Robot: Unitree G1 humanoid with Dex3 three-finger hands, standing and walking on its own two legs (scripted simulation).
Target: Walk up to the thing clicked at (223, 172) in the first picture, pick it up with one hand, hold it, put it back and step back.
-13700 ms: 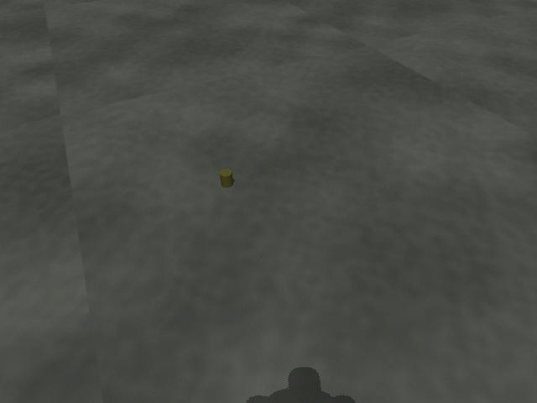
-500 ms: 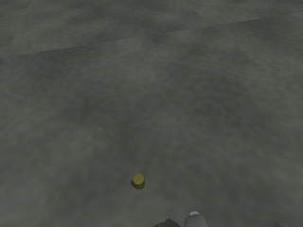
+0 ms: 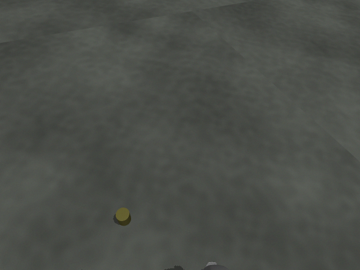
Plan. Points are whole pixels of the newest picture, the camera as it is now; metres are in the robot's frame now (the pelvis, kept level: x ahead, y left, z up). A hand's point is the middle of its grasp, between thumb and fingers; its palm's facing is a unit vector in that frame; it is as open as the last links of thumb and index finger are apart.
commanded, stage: walk up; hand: left
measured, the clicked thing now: (123, 216) +0.46 +0.23 -0.70
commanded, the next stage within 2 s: none
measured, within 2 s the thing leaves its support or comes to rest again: neither
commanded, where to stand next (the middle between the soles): +0.10 -0.03 m, yaw +3 degrees
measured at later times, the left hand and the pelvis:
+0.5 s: hand (74, 264) +0.18 +0.24 -0.13, palm faces -0.01 -0.91 -0.42, open 7.4 cm; pelvis +0.05 -0.03 +0.00, yaw +0 degrees
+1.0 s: hand out of the picture +0.05 +0.24 -0.12, palm faces +0.08 -0.90 -0.44, open 7.4 cm; pelvis +0.00 -0.04 +0.01, yaw +4 degrees
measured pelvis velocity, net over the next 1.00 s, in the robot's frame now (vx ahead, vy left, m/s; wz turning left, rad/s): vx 0.00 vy -0.04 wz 0.06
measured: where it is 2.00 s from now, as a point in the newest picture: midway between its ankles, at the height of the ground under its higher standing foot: outside the picture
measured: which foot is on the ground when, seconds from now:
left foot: down 0.00-0.02, up 0.04-0.30, down 0.32-0.62, up 0.64-0.90, down 0.92-1.00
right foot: down 0.00-1.00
